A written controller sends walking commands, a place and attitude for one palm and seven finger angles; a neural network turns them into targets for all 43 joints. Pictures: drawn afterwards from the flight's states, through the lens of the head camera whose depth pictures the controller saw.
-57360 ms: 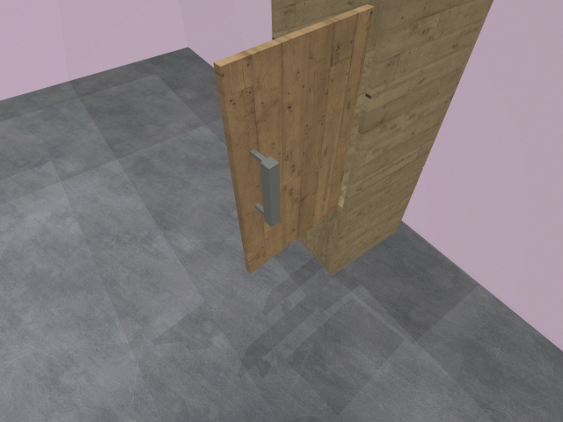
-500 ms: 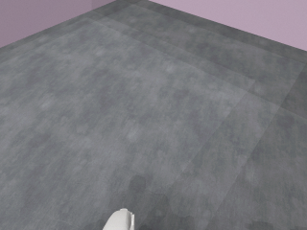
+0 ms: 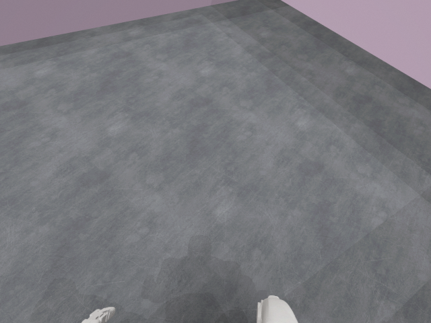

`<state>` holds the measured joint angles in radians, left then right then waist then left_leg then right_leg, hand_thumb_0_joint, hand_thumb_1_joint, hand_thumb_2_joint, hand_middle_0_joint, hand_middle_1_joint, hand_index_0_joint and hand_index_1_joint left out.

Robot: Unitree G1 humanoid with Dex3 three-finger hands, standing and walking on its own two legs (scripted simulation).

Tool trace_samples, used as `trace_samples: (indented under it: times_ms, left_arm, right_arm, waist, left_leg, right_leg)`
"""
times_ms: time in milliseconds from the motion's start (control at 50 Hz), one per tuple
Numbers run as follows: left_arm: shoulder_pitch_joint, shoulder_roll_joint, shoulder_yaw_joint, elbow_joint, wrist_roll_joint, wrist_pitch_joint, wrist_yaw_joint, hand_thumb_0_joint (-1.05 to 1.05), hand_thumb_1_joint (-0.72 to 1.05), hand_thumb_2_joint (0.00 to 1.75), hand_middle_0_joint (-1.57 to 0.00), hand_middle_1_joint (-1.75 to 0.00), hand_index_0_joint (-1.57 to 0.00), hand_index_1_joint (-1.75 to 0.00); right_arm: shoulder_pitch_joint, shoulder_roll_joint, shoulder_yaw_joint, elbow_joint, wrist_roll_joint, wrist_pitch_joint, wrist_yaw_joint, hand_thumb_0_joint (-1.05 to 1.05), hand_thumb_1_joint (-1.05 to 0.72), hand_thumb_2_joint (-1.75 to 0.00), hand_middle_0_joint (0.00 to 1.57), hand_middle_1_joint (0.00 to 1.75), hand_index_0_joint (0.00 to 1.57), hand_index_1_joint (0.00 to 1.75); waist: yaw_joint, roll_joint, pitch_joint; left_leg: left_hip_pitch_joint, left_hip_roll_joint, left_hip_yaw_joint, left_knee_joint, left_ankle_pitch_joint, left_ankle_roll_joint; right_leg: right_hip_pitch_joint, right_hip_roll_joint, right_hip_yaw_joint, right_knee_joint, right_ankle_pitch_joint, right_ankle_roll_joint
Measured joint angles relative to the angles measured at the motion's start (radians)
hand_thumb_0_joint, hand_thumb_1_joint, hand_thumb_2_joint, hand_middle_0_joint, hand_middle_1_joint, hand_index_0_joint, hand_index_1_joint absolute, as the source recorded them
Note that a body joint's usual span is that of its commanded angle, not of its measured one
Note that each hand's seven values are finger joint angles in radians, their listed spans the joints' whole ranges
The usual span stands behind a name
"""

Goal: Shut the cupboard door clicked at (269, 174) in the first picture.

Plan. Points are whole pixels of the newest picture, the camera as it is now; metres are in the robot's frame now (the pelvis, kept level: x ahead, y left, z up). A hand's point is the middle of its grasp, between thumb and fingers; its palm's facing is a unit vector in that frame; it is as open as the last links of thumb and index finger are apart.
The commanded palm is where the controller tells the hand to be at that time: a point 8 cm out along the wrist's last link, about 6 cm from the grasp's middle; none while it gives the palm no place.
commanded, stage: walk to a spot facing it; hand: left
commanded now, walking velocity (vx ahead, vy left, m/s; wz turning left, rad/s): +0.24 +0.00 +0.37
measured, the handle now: out of the picture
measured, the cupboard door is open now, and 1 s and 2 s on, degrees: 24 24 24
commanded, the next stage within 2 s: turn to face it in 0.02 s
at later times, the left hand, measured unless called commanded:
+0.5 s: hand (166, 279) +0.23 +0.12 -0.16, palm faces +0.00 -0.97 -0.23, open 7.1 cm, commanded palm none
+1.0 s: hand (145, 241) +0.31 +0.19 -0.17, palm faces -0.25 -0.95 -0.19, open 7.4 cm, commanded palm none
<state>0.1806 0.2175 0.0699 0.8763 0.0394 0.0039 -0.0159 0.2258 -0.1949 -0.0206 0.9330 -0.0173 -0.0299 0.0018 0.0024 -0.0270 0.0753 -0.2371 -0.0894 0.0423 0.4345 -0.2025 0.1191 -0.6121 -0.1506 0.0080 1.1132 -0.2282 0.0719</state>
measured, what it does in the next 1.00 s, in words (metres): walks ahead, turning right: right foot, then left foot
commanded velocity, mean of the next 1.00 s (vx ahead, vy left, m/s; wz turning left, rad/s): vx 0.02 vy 0.00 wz -0.50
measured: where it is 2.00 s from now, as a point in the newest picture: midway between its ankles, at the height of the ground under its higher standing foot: outside the picture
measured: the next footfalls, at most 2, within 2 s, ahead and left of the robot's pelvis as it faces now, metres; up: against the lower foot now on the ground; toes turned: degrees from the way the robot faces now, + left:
right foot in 0.28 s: +0.22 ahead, -0.15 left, +0.00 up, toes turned -2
left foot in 0.76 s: +0.24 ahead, +0.09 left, +0.00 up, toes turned -10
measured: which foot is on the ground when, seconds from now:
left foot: down 0.00-0.30, up 0.32-0.74, down 0.76-1.00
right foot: up 0.00-0.26, down 0.28-0.76, up 0.78-1.00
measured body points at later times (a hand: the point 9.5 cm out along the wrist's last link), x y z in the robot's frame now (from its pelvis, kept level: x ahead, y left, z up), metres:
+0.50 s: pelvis +0.15 -0.06 +0.00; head +0.20 -0.07 +0.45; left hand +0.23 +0.17 -0.14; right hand +0.17 -0.30 -0.16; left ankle +0.11 +0.07 -0.67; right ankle +0.18 -0.15 -0.74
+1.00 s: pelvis +0.18 +0.00 +0.01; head +0.23 +0.03 +0.45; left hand +0.33 +0.24 -0.16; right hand +0.21 -0.26 -0.11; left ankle +0.20 +0.09 -0.74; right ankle +0.11 -0.14 -0.64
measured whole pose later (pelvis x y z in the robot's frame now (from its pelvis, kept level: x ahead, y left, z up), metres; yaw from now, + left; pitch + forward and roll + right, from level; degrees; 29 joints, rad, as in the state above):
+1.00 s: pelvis +0.18 +0.00 +0.01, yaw -20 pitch +1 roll -3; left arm 0.22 0.28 0.10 0.90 0.03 0.09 -0.03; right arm 0.17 -0.18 -0.01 0.88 -0.02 0.01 -0.04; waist 0.04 -0.05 0.06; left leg -0.19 0.08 0.14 0.46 -0.27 0.03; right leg -0.51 -0.02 0.00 1.13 -0.39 0.07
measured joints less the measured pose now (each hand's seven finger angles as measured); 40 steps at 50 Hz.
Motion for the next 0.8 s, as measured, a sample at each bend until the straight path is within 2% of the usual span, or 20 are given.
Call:
trace_samples:
  times_ms: [140, 200, 260, 280, 320, 380, 420, 480, 540, 600, 680, 740, 760, 800]
  left_arm:
    - [-0.073, -0.001, -0.008, -0.017, -0.006, 0.01, -0.003, 0.0, 0.91, 0.9, -0.2, -0.3, -0.2, -0.3]
    - [-0.095, -0.008, -0.019, -0.014, -0.009, 0.006, 0.003, 0.0, 0.91, 0.9, -0.2, -0.3, -0.2, -0.3]
    - [-0.094, -0.023, -0.034, -0.002, -0.011, -0.005, 0.009, 0.0, 0.91, 0.9, -0.2, -0.3, -0.2, -0.3]
    - [-0.085, -0.028, -0.04, 0.003, -0.012, -0.011, 0.01, 0.0, 0.91, 0.9, -0.2, -0.3, -0.2, -0.3]
    - [-0.066, -0.048, -0.046, 0.02, -0.01, -0.026, 0.014, 0.0, 0.91, 0.9, -0.2, -0.3, -0.2, -0.3]
    - [-0.035, -0.071, -0.054, 0.043, -0.012, -0.031, 0.018, 0.0, 0.91, 0.9, -0.2, -0.3, -0.2, -0.3]
    - [-0.011, -0.081, -0.043, 0.055, -0.02, -0.02, 0.028, 0.0, 0.91, 0.9, -0.2, -0.3, -0.2, -0.3]
    - [0.011, -0.06, -0.018, 0.06, -0.022, -0.007, 0.039, -0.02, 0.95, 0.9, -0.21, -0.3, -0.21, -0.3]
    - [0.034, -0.041, -0.01, 0.071, -0.016, 0.008, 0.033, -0.02, 0.95, 0.9, -0.21, -0.3, -0.21, -0.3]
    - [0.057, -0.031, -0.004, 0.077, -0.011, 0.018, 0.028, -0.01, 0.93, 0.9, -0.21, -0.3, -0.21, -0.3]
    - [0.08, -0.022, 0.003, 0.073, -0.006, 0.029, 0.02, 0.0, 0.92, 0.9, -0.2, -0.3, -0.21, -0.3]
    - [0.092, -0.011, 0.009, 0.066, -0.01, 0.043, 0.016, 0.0, 0.91, 0.9, -0.2, -0.3, -0.21, -0.3]
    - [0.097, -0.008, 0.01, 0.062, -0.014, 0.049, 0.015, 0.0, 0.91, 0.9, -0.2, -0.3, -0.21, -0.3]
    - [0.082, 0.008, 0.015, 0.064, -0.019, 0.063, 0.011, 0.0, 0.91, 0.9, -0.2, -0.3, -0.2, -0.3]
  right_arm:
    - [0.112, 0.042, -0.001, 0.055, 0.001, -0.005, -0.005, 0.0, -0.9, -0.9, 0.2, 0.3, 0.2, 0.3]
    - [0.142, 0.047, -0.002, 0.081, -0.003, -0.006, -0.015, 0.0, -0.9, -0.9, 0.2, 0.3, 0.2, 0.3]
    - [0.16, 0.046, -0.003, 0.11, -0.004, -0.005, -0.028, 0.0, -0.9, -0.9, 0.2, 0.3, 0.2, 0.3]
    - [0.168, 0.045, -0.003, 0.118, -0.002, -0.003, -0.031, 0.0, -0.9, -0.9, 0.2, 0.3, 0.2, 0.3]
    - [0.163, 0.033, -0.008, 0.136, 0.006, 0.002, -0.033, 0.0, -0.9, -0.9, 0.2, 0.3, 0.2, 0.3]
    - [0.118, 0.027, -0.014, 0.132, 0.012, 0.022, -0.04, 0.0, -0.91, -0.9, 0.2, 0.3, 0.2, 0.3]
    - [0.08, 0.028, -0.014, 0.119, 0.014, 0.035, -0.041, 0.0, -0.91, -0.9, 0.2, 0.3, 0.2, 0.3]
    - [0.021, 0.025, -0.018, 0.084, 0.01, 0.053, -0.034, 0.0, -0.91, -0.9, 0.2, 0.3, 0.2, 0.3]
    - [-0.033, 0.017, -0.023, 0.048, 0.004, 0.064, -0.028, 0.0, -0.91, -0.9, 0.19, 0.3, 0.2, 0.3]
    - [-0.077, 0.007, -0.027, 0.021, 0.003, 0.069, -0.026, 0.0, -0.91, -0.9, 0.19, 0.3, 0.2, 0.3]
    - [-0.119, 0.0, -0.026, -0.01, 0.011, 0.066, -0.029, 0.0, -0.91, -0.9, 0.19, 0.3, 0.2, 0.3]
    - [-0.132, -0.001, -0.02, -0.033, 0.017, 0.053, -0.032, 0.0, -0.91, -0.9, 0.19, 0.3, 0.2, 0.3]
    - [-0.129, -0.003, -0.018, -0.041, 0.016, 0.045, -0.032, 0.0, -0.91, -0.9, 0.2, 0.3, 0.2, 0.3]
    - [-0.128, 0.007, -0.01, -0.05, 0.006, 0.037, -0.034, 0.0, -0.91, -0.9, 0.2, 0.3, 0.2, 0.3]
  waist:
    - [-0.044, -0.007, -0.033]
    - [-0.054, -0.007, -0.025]
    - [-0.053, -0.003, -0.018]
    - [-0.05, -0.001, -0.018]
    - [-0.036, 0.029, -0.014]
    - [-0.037, 0.044, 0.012]
    - [-0.027, 0.034, 0.021]
    - [-0.012, 0.029, 0.021]
    - [-0.001, 0.033, 0.011]
    - [0.016, 0.033, 0.001]
    - [0.043, 0.017, -0.014]
    - [0.052, -0.003, -0.029]
    - [0.05, -0.003, -0.039]
    - [0.049, -0.027, -0.031]
  left_leg:
    - [0.101, 0.0, -0.058, -0.1, -0.017, -0.02]
    - [0.132, 0.003, -0.072, -0.097, -0.051, -0.035]
    - [0.162, 0.009, -0.064, -0.058, -0.113, -0.053]
    - [0.168, 0.011, -0.057, -0.029, -0.145, -0.061]
    - [0.143, 0.039, -0.041, 0.093, -0.216, -0.077]
    - [0.008, 0.054, -0.028, 0.435, -0.344, -0.113]
    - [-0.079, 0.068, -0.019, 0.57, -0.337, -0.133]
    - [-0.187, 0.102, -0.027, 0.626, -0.259, -0.156]
    - [-0.241, 0.128, -0.044, 0.593, -0.194, -0.171]
    - [-0.244, 0.135, -0.058, 0.521, -0.182, -0.179]
    - [-0.188, 0.118, -0.06, 0.369, -0.203, -0.18]
    - [-0.098, 0.099, -0.051, 0.185, -0.131, -0.174]
    - [-0.067, 0.103, -0.047, 0.116, -0.084, -0.156]
    - [-0.059, 0.099, -0.021, 0.127, -0.073, -0.112]
  right_leg:
    - [0.01, 0.034, -0.005, -0.199, 0.063, 0.013]
    - [0.065, 0.059, -0.021, -0.325, 0.054, -0.006]
    - [0.158, 0.095, -0.044, -0.474, 0.073, -0.039]
    - [0.202, 0.108, -0.052, -0.534, 0.112, -0.048]
    - [0.249, 0.143, -0.055, -0.567, 0.038, -0.086]
    - [0.275, 0.163, -0.052, -0.561, 0.007, -0.117]
    - [0.301, 0.168, -0.038, -0.602, 0.025, -0.125]
    - [0.321, 0.179, -0.022, -0.663, 0.054, -0.127]
    - [0.323, 0.19, -0.002, -0.687, 0.066, -0.123]
    - [0.319, 0.2, 0.026, -0.686, 0.063, -0.116]
    - [0.307, 0.205, 0.074, -0.659, 0.048, -0.097]
    - [0.285, 0.21, 0.111, -0.61, 0.022, -0.072]
    - [0.269, 0.217, 0.119, -0.58, 0.007, -0.063]
    - [0.221, 0.214, 0.111, -0.436, -0.155, -0.059]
